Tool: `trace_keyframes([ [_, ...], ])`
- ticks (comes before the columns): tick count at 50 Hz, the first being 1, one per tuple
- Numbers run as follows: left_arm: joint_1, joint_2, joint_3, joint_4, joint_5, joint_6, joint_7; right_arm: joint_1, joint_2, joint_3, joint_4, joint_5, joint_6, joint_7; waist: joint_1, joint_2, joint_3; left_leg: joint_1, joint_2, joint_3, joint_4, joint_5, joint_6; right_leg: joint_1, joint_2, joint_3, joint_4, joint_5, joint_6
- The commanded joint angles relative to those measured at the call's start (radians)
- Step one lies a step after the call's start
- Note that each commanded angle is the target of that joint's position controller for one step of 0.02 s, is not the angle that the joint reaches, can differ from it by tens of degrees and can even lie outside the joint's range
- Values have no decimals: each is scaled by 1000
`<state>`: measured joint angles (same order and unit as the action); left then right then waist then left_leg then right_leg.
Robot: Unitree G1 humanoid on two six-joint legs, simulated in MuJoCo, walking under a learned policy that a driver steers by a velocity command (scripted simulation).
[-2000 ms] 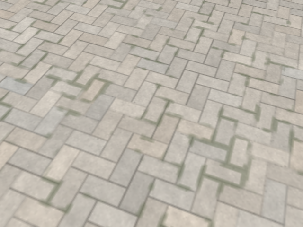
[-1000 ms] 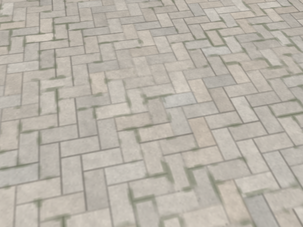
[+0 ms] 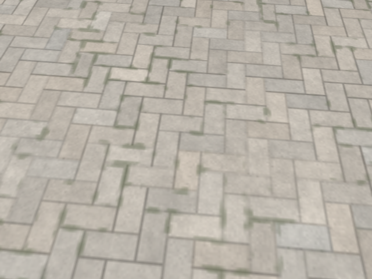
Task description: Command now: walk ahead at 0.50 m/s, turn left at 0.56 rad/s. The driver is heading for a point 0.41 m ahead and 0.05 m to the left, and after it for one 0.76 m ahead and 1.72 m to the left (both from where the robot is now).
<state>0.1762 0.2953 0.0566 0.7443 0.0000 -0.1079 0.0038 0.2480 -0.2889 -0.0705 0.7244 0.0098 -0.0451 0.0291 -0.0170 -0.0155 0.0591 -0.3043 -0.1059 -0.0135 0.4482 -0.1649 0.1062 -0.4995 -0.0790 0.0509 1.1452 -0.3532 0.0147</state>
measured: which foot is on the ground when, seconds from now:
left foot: down 0.00-0.32, up 0.34-0.80, down 0.82-1.00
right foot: up 0.00-0.28, down 0.30-0.84, up 0.86-1.00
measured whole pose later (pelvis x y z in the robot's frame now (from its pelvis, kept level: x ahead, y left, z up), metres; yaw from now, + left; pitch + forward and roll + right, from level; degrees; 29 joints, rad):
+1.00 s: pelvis +0.51 +0.11 +0.00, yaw +36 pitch +1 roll +0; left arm 0.16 0.32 0.05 0.74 0.00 -0.10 -0.01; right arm 0.27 -0.29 -0.07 0.64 0.01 -0.04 0.02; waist -0.01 -0.02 0.06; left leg -0.30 -0.10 -0.03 0.45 -0.17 0.10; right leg -0.53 -0.09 0.05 1.12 -0.33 0.02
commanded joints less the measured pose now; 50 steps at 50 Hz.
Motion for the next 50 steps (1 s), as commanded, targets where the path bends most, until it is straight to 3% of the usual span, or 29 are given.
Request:
trace_keyframes([
  [1,32,95,28,-62,15,7,4,-24,-137,-35,-83,-2,-23,-19,36,45,-97,110,265,-312,-225,268,206,-108,-33,14,-107,72,35],
  [3,-41,72,18,-85,18,13,6,0,-161,-42,-75,3,-21,-32,16,50,-71,66,232,-261,-229,268,183,-111,-14,1,-252,191,59],
  [6,-154,45,4,-109,11,6,-4,38,-166,-44,-63,10,-10,-42,-32,84,-59,29,181,-222,-209,162,129,-34,38,-8,-488,392,65],
  [9,-221,66,8,-132,-6,-5,-18,91,-169,-46,-43,16,-1,-45,-60,100,-56,65,206,-285,-169,83,112,9,68,8,-592,436,57],
  [12,-206,106,24,-134,-10,-18,-28,101,-159,-46,-40,16,6,-50,-38,126,-62,150,242,-381,-80,51,92,41,72,36,-651,340,22],
  [14,-93,129,41,-105,-9,-28,-25,76,-139,-41,-49,12,11,-49,29,146,-93,146,217,-396,15,97,60,191,78,12,-702,297,-21],
  [15,19,163,56,-88,7,-34,-18,73,-92,-24,-61,6,8,-45,83,112,-188,90,163,-347,188,97,26,391,3,66,-693,281,-68],
  [16,150,243,75,-75,29,-32,-10,155,-29,-4,-84,10,2,-44,91,-80,-344,-171,44,-219,515,-129,-44,747,-217,366,-707,165,-183],
  [17,207,241,79,-43,11,-17,-19,212,-49,3,-102,27,-4,-46,73,-328,-399,-413,27,-158,752,-444,-74,861,-352,743,-820,-118,-275],
  [18,156,154,55,-62,-3,-12,-19,163,-144,-20,-84,33,-1,-46,91,-189,-264,-494,90,-180,848,-372,-83,759,-325,683,-860,-264,-243],
  [19,112,118,44,-69,0,-2,-14,76,-166,-27,-98,23,5,-45,97,-112,-162,-501,123,-140,866,-293,-88,640,-286,528,-864,-187,-205],
  [20,68,98,35,-66,6,4,-12,37,-154,-28,-108,12,8,-43,78,-68,-95,-472,153,-124,830,-231,-92,524,-242,407,-884,-58,-191],
  [22,29,71,25,-54,14,3,-8,33,-121,-30,-115,15,17,-34,40,-101,-48,-399,203,-114,761,-165,-94,398,-184,250,-931,91,-175],
  [24,30,77,29,-37,6,-6,-8,30,-83,-23,-122,19,27,-30,34,-102,-41,-389,216,-93,721,-133,-102,368,-174,156,-969,180,-189],
  [27,46,115,43,-11,8,-10,-6,-19,-65,-16,-145,12,30,-28,38,-61,-34,-436,227,-91,611,-38,-120,397,-190,59,-996,304,-211],
  [32,69,149,49,20,0,7,1,-149,-39,-1,-172,13,15,1,85,-41,-6,-382,210,-17,335,180,-109,441,-161,-118,-995,405,-175],
  [36,117,185,59,51,-19,28,0,-236,-43,0,-213,17,14,24,102,-42,28,-363,188,35,211,130,-70,539,-198,-175,-963,484,-153],
  [38,111,214,68,54,-30,40,3,-214,-72,-15,-222,11,18,28,66,-66,-3,-282,139,82,183,30,-31,585,-204,-213,-863,771,-133],
  [39,108,231,74,53,-35,47,7,-160,-97,-29,-214,8,23,27,28,-84,-45,-196,100,111,180,-22,-7,595,-201,-233,-762,947,-123],
  [40,96,234,74,50,-40,55,11,-33,-135,-52,-183,9,27,22,-51,-74,-114,-25,56,131,134,-5,26,560,-180,-261,-587,1036,-103],
  [41,101,206,61,44,-32,54,15,146,-196,-86,-134,13,35,7,-138,-34,-203,264,45,85,95,44,67,396,-144,-276,-340,922,-66],
  [42,178,76,18,-3,22,41,6,192,-312,-108,-122,22,37,-13,-71,237,-286,634,307,-362,91,24,203,-38,-17,-262,35,93,-6],
  [43,137,80,3,-39,8,4,-6,189,-300,-92,-163,22,18,-5,-76,250,-469,751,449,-836,-108,-212,344,-239,117,-26,247,-259,10],
  [44,21,164,26,-63,-35,-20,-17,171,-223,-68,-152,10,3,2,-117,137,-360,684,425,-724,-158,-216,275,-341,56,45,262,-169,-9],
  [45,-13,152,18,-78,-43,-33,-18,131,-194,-58,-145,8,-7,2,-87,103,-242,543,387,-596,-161,-163,239,-340,18,32,188,-84,-26],
  [46,-8,143,17,-65,-19,-35,-11,59,-165,-47,-150,8,-10,0,-35,32,-165,387,344,-493,-164,-52,207,-279,-19,32,96,-24,-20],
  [47,10,154,25,-56,0,-27,-7,6,-138,-37,-162,-1,-12,-4,4,48,-134,276,312,-421,-179,52,194,-203,-44,38,25,17,-11],
  [48,27,155,28,-52,5,-15,-9,-21,-133,-33,-173,-8,-12,-8,28,67,-119,203,291,-392,-200,105,192,-150,-49,36,-4,40,-1],
  [50,35,128,23,-48,15,4,-9,-25,-141,-35,-163,-5,-17,-18,42,62,-106,118,272,-335,-219,209,201,-114,-40,14,-78,73,31],
])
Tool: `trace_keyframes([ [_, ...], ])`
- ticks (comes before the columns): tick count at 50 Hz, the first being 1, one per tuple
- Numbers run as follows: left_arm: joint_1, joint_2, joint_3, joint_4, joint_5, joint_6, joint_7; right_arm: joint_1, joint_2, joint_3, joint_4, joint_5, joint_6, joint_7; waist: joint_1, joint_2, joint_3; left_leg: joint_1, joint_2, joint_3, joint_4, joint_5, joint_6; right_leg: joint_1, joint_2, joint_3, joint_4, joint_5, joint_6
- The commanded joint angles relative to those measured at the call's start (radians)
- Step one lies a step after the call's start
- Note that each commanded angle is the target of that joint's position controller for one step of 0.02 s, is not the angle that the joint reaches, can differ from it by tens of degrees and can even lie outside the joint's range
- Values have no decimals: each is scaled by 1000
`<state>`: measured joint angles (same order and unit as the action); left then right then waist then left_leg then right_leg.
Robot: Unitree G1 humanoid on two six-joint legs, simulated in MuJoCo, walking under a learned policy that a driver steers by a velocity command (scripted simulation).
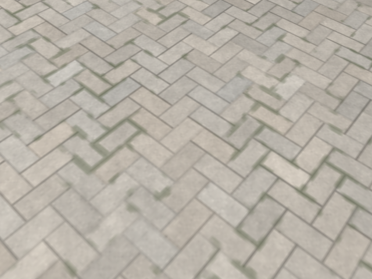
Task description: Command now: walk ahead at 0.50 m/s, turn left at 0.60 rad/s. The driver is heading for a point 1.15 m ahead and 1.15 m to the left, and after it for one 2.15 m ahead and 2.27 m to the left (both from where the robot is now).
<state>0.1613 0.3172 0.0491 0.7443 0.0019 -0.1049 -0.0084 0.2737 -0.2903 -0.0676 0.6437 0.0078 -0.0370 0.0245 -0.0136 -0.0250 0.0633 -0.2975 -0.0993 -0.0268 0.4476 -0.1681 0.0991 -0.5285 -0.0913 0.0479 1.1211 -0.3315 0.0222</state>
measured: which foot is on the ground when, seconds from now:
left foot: down 0.00-0.30, up 0.32-0.76, down 0.78-1.00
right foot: up 0.00-0.28, down 0.30-0.80, up 0.82-1.00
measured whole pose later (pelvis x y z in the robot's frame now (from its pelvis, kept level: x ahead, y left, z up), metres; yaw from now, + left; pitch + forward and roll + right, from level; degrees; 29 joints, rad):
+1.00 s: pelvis +0.53 +0.08 +0.01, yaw +19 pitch +2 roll +0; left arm 0.18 0.32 0.04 0.77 0.01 -0.10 -0.01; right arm 0.32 -0.28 -0.05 0.73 0.00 -0.06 0.02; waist -0.03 -0.04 0.02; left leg -0.22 -0.08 -0.04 0.35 -0.15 0.08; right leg -0.57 -0.08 0.04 0.99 -0.27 0.02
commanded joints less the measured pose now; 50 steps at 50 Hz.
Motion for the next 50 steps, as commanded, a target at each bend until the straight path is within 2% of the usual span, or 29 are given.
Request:
trace_keyframes([
  [1,29,92,26,-54,17,6,5,-39,-150,-40,-74,-2,-26,-20,36,66,-98,79,252,-291,-223,238,207,-82,-19,8,-106,90,38],
  [5,-130,43,4,-93,13,6,-2,15,-171,-47,-40,8,-18,-39,-22,86,-57,16,185,-218,-211,142,147,-26,36,-1,-421,357,59],
  [9,-215,67,9,-123,-7,-6,-17,80,-176,-51,-3,19,-11,-42,-55,104,-48,55,210,-292,-158,36,118,41,75,24,-572,418,43],
  [12,-182,103,28,-122,-11,-16,-22,83,-164,-50,7,18,-2,-46,-28,141,-56,130,239,-380,-64,27,97,88,80,41,-615,298,7],
  [14,-40,123,46,-82,-2,-24,-18,78,-120,-36,10,10,2,-44,40,152,-112,133,197,-353,59,113,57,272,79,3,-663,276,-42],
  [15,87,164,58,-69,17,-30,-13,91,-62,-13,3,0,-1,-40,93,82,-232,56,143,-286,294,59,20,492,-48,118,-646,248,-104],
  [16,207,257,83,-33,30,-19,-12,240,-1,7,-6,23,-10,-39,55,-216,-372,-282,-5,-146,651,-269,-67,843,-268,556,-718,53,-281],
  [17,242,196,75,-11,-5,-13,-24,245,-74,0,8,36,-16,-43,77,-256,-354,-455,26,-162,815,-414,-82,865,-321,798,-828,-240,-313],
  [18,187,126,55,-25,-12,-9,-21,129,-145,-19,2,36,-15,-43,102,-139,-211,-505,69,-173,867,-330,-82,750,-279,676,-852,-281,-270],
  [19,133,102,44,-34,-1,-2,-18,40,-150,-20,-17,21,-14,-45,95,-68,-137,-489,104,-131,855,-261,-81,634,-235,534,-851,-177,-237],
  [20,98,81,36,-30,7,3,-17,-15,-137,-18,-33,5,-18,-43,79,-44,-75,-471,128,-119,797,-214,-78,527,-193,434,-870,-60,-233],
  [21,80,63,27,-27,14,2,-13,-20,-119,-19,-36,2,-21,-38,51,-62,-59,-424,159,-116,740,-176,-74,463,-161,363,-888,31,-223],
  [23,81,51,23,-14,7,-2,-11,6,-80,-10,-25,7,-20,-29,27,-90,-66,-364,178,-82,656,-156,-77,416,-128,280,-920,144,-228],
  [26,107,101,35,9,-9,-5,-7,-62,-42,9,-46,-4,-23,-24,38,-66,-51,-371,196,-43,486,-82,-95,398,-137,200,-964,261,-255],
  [28,120,123,40,21,-13,2,-4,-121,-27,19,-55,-4,-31,-17,57,-56,-46,-339,194,-25,351,28,-99,391,-122,137,-976,298,-243],
  [31,161,141,41,44,-22,12,-3,-209,-28,23,-67,5,-38,-6,88,-56,-34,-263,167,5,199,152,-107,384,-106,73,-972,323,-220],
  [35,217,157,43,81,-32,30,-2,-287,-50,17,-95,13,-44,8,96,-61,-10,-239,148,9,101,131,-78,469,-154,80,-934,344,-197],
  [37,209,174,47,89,-33,42,2,-245,-76,5,-86,11,-47,11,51,-67,-32,-145,126,30,51,91,-48,498,-162,67,-865,471,-174],
  [38,193,172,46,87,-34,46,6,-155,-102,-11,-57,5,-44,8,-3,-56,-88,-15,100,59,23,92,-24,496,-132,15,-757,620,-152],
  [39,198,144,35,83,-24,46,10,-13,-149,-35,-14,2,-40,0,-64,-33,-184,194,108,46,29,94,8,433,-84,-42,-571,666,-119],
  [40,200,84,10,49,14,40,16,159,-231,-56,12,-4,-29,-12,-118,128,-326,465,314,-221,52,128,82,228,-23,-103,-235,364,-72],
  [41,291,8,-13,27,6,17,9,165,-286,-61,24,2,-27,-3,-47,368,-399,677,458,-675,-97,-126,235,-127,133,-54,37,-220,-27],
  [42,215,115,10,28,-16,-2,1,143,-188,-37,13,14,-29,2,-83,234,-323,633,434,-686,-152,-263,211,-251,75,36,129,-222,-35],
  [43,129,140,19,2,-32,-16,-5,82,-159,-26,4,9,-33,2,-75,184,-200,518,398,-555,-166,-193,183,-292,37,23,117,-121,-49],
  [44,94,123,15,-1,-22,-21,-1,33,-148,-23,-3,0,-35,3,-49,95,-147,405,356,-466,-177,-72,170,-254,6,16,75,-41,-46],
  [45,82,116,18,-5,-1,-21,1,-4,-131,-19,-9,-5,-35,3,-21,72,-109,313,323,-407,-197,31,164,-212,-12,18,6,7,-34],
  [46,91,106,18,-7,5,-16,-1,-25,-116,-14,-14,-14,-35,1,9,94,-106,250,302,-372,-218,98,163,-155,-25,26,-31,38,-24],
  [47,95,93,17,-11,8,-10,-2,-33,-111,-15,-13,-11,-36,-2,23,104,-107,212,291,-354,-237,134,172,-124,-24,23,-67,48,-11],
  [50,28,66,10,-38,13,8,1,-13,-142,-28,5,2,-40,-19,24,94,-69,122,269,-285,-272,176,183,-113,-5,6,-219,131,28],
])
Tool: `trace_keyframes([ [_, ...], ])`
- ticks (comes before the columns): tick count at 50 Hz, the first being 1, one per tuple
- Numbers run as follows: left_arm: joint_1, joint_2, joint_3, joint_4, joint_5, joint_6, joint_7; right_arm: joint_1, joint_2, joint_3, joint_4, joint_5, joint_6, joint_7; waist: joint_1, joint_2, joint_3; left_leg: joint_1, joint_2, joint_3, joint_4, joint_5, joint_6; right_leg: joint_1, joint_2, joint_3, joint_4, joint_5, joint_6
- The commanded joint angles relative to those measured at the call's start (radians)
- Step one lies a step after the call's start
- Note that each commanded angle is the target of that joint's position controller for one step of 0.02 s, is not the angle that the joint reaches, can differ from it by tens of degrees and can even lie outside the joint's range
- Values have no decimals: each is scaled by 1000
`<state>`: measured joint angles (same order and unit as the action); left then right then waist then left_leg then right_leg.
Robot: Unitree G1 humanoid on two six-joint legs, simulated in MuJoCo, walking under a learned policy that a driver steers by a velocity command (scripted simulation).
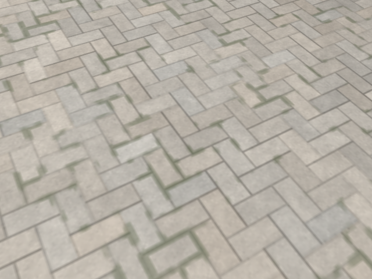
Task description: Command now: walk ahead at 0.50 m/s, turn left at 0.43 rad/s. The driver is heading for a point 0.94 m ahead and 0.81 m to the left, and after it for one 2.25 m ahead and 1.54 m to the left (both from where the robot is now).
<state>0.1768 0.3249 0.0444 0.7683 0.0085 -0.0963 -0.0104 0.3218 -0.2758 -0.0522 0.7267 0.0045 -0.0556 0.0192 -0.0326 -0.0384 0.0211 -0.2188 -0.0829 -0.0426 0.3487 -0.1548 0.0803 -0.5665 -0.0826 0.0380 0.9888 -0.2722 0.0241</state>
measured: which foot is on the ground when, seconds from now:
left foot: down 0.00-0.28, up 0.30-0.76, down 0.78-1.00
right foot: up 0.00-0.24, down 0.26-0.78, up 0.80-1.00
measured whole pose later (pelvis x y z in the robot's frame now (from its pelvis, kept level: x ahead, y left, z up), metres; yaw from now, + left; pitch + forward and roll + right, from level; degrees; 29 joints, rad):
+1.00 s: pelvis +0.50 +0.12 +0.00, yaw +34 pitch +1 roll -1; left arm 0.12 0.32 0.05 0.73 0.01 -0.10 -0.01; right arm 0.31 -0.28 -0.06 0.67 0.01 -0.04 0.01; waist -0.04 -0.03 0.06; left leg -0.23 -0.11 -0.06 0.38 -0.16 0.10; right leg -0.60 -0.10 0.06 1.00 -0.26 0.04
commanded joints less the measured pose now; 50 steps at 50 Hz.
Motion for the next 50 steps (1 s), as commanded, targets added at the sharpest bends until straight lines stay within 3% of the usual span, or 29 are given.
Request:
trace_keyframes([
  [1,-33,48,10,-75,7,0,3,-47,-167,-48,-70,8,-20,-20,30,100,-12,22,238,-248,-175,155,190,-66,-6,17,-163,137,32],
  [4,-151,28,0,-105,2,-7,-6,4,-186,-55,-47,13,-13,-32,-10,100,6,-31,202,-210,-161,115,151,24,39,17,-363,319,38],
  [8,-228,60,8,-137,-14,-16,-16,70,-187,-58,-16,25,-5,-38,-27,106,7,16,230,-280,-97,43,124,93,63,50,-472,349,22],
  [11,-186,92,24,-133,-15,-25,-16,69,-184,-61,-11,20,10,-42,6,141,-8,70,244,-342,0,67,98,176,71,42,-512,229,-14],
  [12,-114,104,35,-113,-12,-27,-11,64,-164,-55,-12,18,15,-41,43,141,-38,58,211,-334,65,98,78,284,73,24,-549,212,-37],
  [13,-3,138,50,-97,0,-31,-4,59,-120,-38,-23,12,15,-38,97,114,-133,1,153,-291,234,97,47,480,5,71,-541,197,-80],
  [14,136,212,70,-84,13,-27,5,116,-57,-19,-44,11,9,-36,122,-58,-288,-251,43,-171,557,-117,-17,823,-206,325,-531,124,-178],
  [15,197,216,76,-53,-5,-9,-3,190,-56,-10,-64,29,0,-38,96,-312,-370,-490,12,-111,811,-451,-49,961,-351,707,-645,-130,-273],
  [16,154,131,55,-69,-15,-5,-4,141,-150,-33,-47,39,1,-39,109,-170,-242,-572,77,-143,916,-392,-58,859,-325,671,-690,-272,-245],
  [17,108,93,44,-75,-12,1,-1,51,-176,-42,-61,34,8,-39,113,-89,-132,-581,110,-109,930,-311,-63,736,-289,518,-702,-208,-211],
  [18,59,72,37,-73,-3,3,-2,11,-164,-43,-68,24,13,-38,90,-40,-64,-547,140,-92,896,-246,-68,616,-245,404,-728,-88,-199],
  [20,12,44,30,-61,7,-2,0,1,-126,-44,-74,22,25,-31,49,-79,-12,-471,190,-84,831,-177,-69,482,-189,252,-780,52,-188],
  [22,10,51,37,-45,1,-12,1,-13,-88,-37,-85,24,37,-27,42,-77,0,-460,201,-63,794,-139,-76,443,-178,157,-821,140,-201],
  [25,27,88,52,-21,-3,-18,3,-71,-71,-31,-114,17,39,-21,47,-39,10,-498,212,-61,675,-33,-88,466,-189,57,-848,261,-220],
  [30,58,126,62,5,-11,-2,11,-214,-51,-17,-152,18,24,12,96,-15,40,-436,190,16,403,175,-72,502,-164,-114,-854,335,-186],
  [34,106,164,74,33,-32,20,12,-299,-65,-19,-198,20,28,32,106,-16,68,-425,168,59,296,109,-33,611,-202,-168,-813,413,-159],
  [36,103,194,84,34,-42,34,16,-271,-97,-36,-206,14,33,35,68,-42,28,-332,113,110,276,4,5,653,-205,-207,-697,712,-139],
  [37,99,208,88,32,-47,41,19,-200,-127,-52,-193,11,37,33,20,-51,-22,-224,72,139,267,-36,30,653,-196,-229,-572,865,-127],
  [38,87,198,83,27,-50,48,24,-48,-171,-80,-152,14,41,26,-68,-32,-101,-7,27,154,209,12,66,581,-165,-262,-372,906,-99],
  [39,104,157,65,14,-25,45,28,135,-245,-115,-102,20,51,7,-144,53,-195,311,89,12,193,17,117,345,-126,-264,-76,651,-55],
  [40,189,9,16,-52,19,23,15,93,-362,-126,-111,33,43,-1,-10,334,-268,605,351,-559,103,-169,295,-108,73,-197,277,-276,6],
  [41,97,82,23,-58,-15,-14,3,118,-281,-99,-148,25,24,5,-84,216,-394,641,414,-787,-41,-314,333,-210,91,36,389,-333,-5],
  [42,-1,136,37,-90,-52,-32,-4,88,-224,-80,-131,14,7,10,-96,157,-247,549,388,-646,-64,-232,279,-286,47,42,373,-229,-25],
  [43,-10,120,31,-91,-43,-44,0,36,-204,-72,-130,15,-1,10,-53,96,-165,410,345,-528,-62,-130,247,-249,6,40,287,-141,-35],
  [44,-6,120,34,-79,-16,-45,7,-33,-176,-63,-138,12,-2,7,-10,64,-113,280,307,-438,-67,-18,222,-182,-22,41,201,-88,-27],
  [46,25,123,42,-72,-2,-25,5,-95,-151,-52,-160,-4,-4,0,44,96,-85,134,266,-365,-107,118,216,-72,-41,47,125,-31,-9],
  [48,23,95,36,-72,7,-6,5,-90,-159,-54,-147,2,-9,-10,54,83,-65,53,248,-308,-126,205,226,-46,-30,26,49,6,23],
  [50,-45,69,27,-93,10,2,7,-63,-180,-59,-129,5,-9,-24,37,78,-31,5,219,-259,-136,212,212,-55,-11,16,-78,114,48],
])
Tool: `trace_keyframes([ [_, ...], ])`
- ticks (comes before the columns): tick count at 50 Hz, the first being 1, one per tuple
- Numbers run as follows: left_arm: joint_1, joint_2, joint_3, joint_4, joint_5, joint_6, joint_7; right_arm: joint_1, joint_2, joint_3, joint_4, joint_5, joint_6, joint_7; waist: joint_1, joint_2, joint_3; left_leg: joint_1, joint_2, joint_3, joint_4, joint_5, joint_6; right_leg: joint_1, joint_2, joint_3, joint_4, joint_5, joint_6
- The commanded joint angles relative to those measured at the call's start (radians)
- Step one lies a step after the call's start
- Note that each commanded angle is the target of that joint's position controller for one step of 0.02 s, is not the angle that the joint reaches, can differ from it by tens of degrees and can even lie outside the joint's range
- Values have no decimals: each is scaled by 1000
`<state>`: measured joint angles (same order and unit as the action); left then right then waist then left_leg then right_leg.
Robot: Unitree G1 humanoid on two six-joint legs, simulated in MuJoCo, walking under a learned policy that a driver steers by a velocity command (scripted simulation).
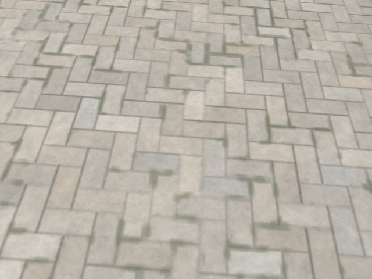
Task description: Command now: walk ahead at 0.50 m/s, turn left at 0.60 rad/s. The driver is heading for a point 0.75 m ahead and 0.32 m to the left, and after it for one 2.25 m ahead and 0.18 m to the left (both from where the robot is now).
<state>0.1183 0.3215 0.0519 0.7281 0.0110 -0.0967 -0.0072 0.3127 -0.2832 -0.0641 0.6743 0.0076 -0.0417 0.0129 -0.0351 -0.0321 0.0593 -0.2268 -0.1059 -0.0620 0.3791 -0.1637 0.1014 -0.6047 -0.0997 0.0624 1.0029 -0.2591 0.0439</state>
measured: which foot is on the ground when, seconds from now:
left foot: down 0.00-0.28, up 0.30-0.76, down 0.78-1.00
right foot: up 0.00-0.24, down 0.26-0.76, up 0.78-1.00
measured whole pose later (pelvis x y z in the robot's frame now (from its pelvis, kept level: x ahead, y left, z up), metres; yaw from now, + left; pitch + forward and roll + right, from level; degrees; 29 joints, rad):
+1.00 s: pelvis +0.52 +0.12 +0.00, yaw +36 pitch +1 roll +0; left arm 0.12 0.32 0.05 0.72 0.01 -0.10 -0.01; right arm 0.31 -0.28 -0.06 0.67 0.01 -0.04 0.01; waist -0.04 -0.03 0.06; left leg -0.22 -0.11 -0.07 0.37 -0.17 0.10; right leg -0.61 -0.10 0.06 0.99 -0.25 0.05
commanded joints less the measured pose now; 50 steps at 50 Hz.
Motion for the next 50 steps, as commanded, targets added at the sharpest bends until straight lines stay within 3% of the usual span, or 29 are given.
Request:
trace_keyframes([
  [1,-28,60,14,-64,7,3,2,-40,-176,-49,-67,4,-21,-23,24,78,-57,-3,222,-218,-164,198,173,-6,18,-9,-172,175,33],
  [4,-137,38,4,-91,-3,-4,-8,4,-183,-51,-41,10,-13,-31,-20,97,-37,-43,188,-200,-151,102,129,76,67,-13,-377,339,34],
  [7,-191,60,10,-114,-16,-14,-19,52,-181,-52,-11,18,-8,-33,-38,107,-31,3,216,-266,-101,45,115,109,86,12,-462,355,18],
  [10,-166,93,25,-115,-18,-24,-26,57,-172,-53,0,18,2,-38,-15,139,-40,88,246,-350,-8,57,96,145,92,29,-506,238,-17],
  [12,-40,116,44,-84,-15,-32,-18,38,-147,-45,-4,15,9,-36,53,155,-88,80,207,-350,103,134,62,324,100,-3,-561,199,-60],
  [13,87,154,59,-70,2,-37,-11,34,-94,-25,-17,7,7,-31,113,107,-205,2,152,-294,314,104,27,554,-4,80,-537,185,-116],
  [14,222,237,81,-49,18,-28,-5,145,-39,-7,-34,26,1,-32,107,-130,-372,-324,14,-147,662,-165,-59,940,-235,451,-572,2,-264],
  [15,251,197,75,-32,-8,-17,-15,172,-85,-6,-43,31,-5,-34,100,-273,-389,-512,38,-128,849,-437,-78,988,-330,744,-682,-252,-303],
  [16,202,122,54,-45,-17,-11,-11,94,-166,-29,-35,35,-1,-33,116,-151,-246,-574,94,-138,928,-357,-85,869,-299,644,-715,-352,-265],
  [17,150,96,45,-53,-11,-2,-6,16,-181,-33,-47,25,5,-34,112,-76,-149,-563,129,-92,930,-283,-89,738,-262,498,-725,-256,-231],
  [18,109,75,37,-47,-4,2,-4,-27,-170,-35,-59,13,7,-32,93,-43,-78,-536,158,-81,884,-227,-90,619,-220,384,-750,-134,-221],
  [20,76,49,29,-35,3,-3,0,-19,-128,-35,-57,19,16,-23,54,-85,-40,-454,205,-69,816,-169,-86,498,-162,229,-799,7,-204],
  [22,80,58,34,-18,-6,-13,0,-29,-89,-27,-65,21,26,-20,49,-82,-30,-455,217,-48,773,-135,-93,473,-156,134,-836,102,-219],
  [25,99,95,48,7,-6,-17,1,-81,-71,-19,-86,14,26,-14,56,-43,-27,-500,228,-45,655,-25,-107,509,-169,35,-860,233,-239],
  [29,112,121,53,27,-11,-5,7,-188,-52,-8,-104,15,10,12,93,-28,-6,-448,212,19,420,171,-100,536,-135,-122,-862,322,-205],
  [33,171,157,63,58,-29,17,9,-293,-48,-4,-147,20,9,36,120,-23,29,-426,192,72,281,161,-69,626,-168,-185,-844,370,-184],
  [34,174,168,66,62,-35,23,9,-300,-58,-8,-156,18,10,41,111,-27,29,-414,180,87,261,120,-54,656,-178,-200,-818,444,-176],
  [36,170,200,76,62,-45,37,15,-259,-95,-27,-159,11,16,43,65,-57,-20,-309,119,141,244,12,-13,701,-181,-238,-689,776,-156],
  [37,165,212,79,60,-50,45,19,-173,-127,-45,-141,10,20,41,10,-64,-75,-189,78,165,230,-23,14,695,-172,-259,-551,917,-144],
  [38,153,198,73,54,-52,50,23,-8,-176,-76,-96,13,25,32,-82,-41,-159,50,38,169,171,36,53,604,-141,-289,-342,916,-114],
  [39,178,143,50,38,-21,46,26,154,-255,-107,-56,20,37,10,-141,77,-252,364,152,-34,157,23,112,346,-98,-287,-29,559,-70],
  [40,262,8,2,-29,12,19,9,96,-358,-112,-73,29,23,8,1,324,-356,645,400,-622,48,-191,308,-84,109,-172,303,-332,-18],
  [41,137,102,17,-35,-26,-16,-2,124,-257,-84,-97,22,6,14,-90,189,-421,654,429,-746,-77,-305,303,-189,98,21,382,-325,-33],
  [42,50,141,27,-65,-57,-34,-8,88,-211,-67,-83,12,-10,17,-92,146,-269,544,402,-603,-97,-212,254,-247,58,17,347,-220,-54],
  [43,48,124,21,-61,-43,-43,-2,31,-190,-59,-83,13,-17,16,-44,67,-195,400,360,-494,-94,-101,222,-196,17,18,258,-136,-59],
  [44,53,125,26,-50,-16,-43,4,-34,-162,-49,-91,11,-17,13,-3,50,-142,273,321,-404,-102,14,202,-129,-8,18,174,-91,-47],
  [45,75,130,30,-46,-8,-34,2,-71,-146,-41,-105,-3,-18,8,32,78,-126,188,297,-359,-122,94,198,-63,-24,26,138,-57,-38],
  [47,91,111,29,-41,1,-13,0,-91,-145,-40,-102,-3,-22,0,56,80,-108,93,277,-310,-151,193,206,-15,-20,7,70,-30,-8],
  [50,8,70,15,-67,7,3,1,-56,-175,-48,-75,2,-22,-20,37,70,-62,1,234,-228,-164,236,191,-12,7,-14,-107,113,33],
])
